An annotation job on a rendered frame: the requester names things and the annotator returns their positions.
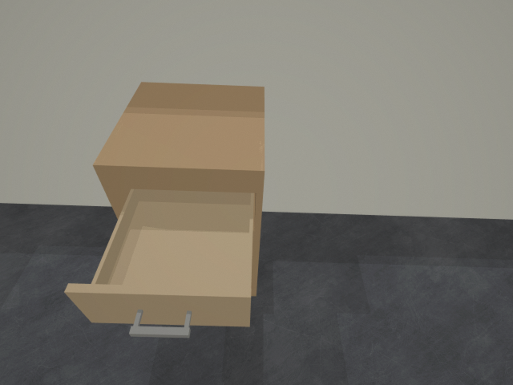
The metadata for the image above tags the drawer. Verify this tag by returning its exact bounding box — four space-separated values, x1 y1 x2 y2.
64 189 254 327

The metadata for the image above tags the cabinet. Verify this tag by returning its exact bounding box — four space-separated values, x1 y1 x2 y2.
93 82 265 296

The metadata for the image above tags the handle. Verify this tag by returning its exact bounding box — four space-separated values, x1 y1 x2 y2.
129 310 192 338

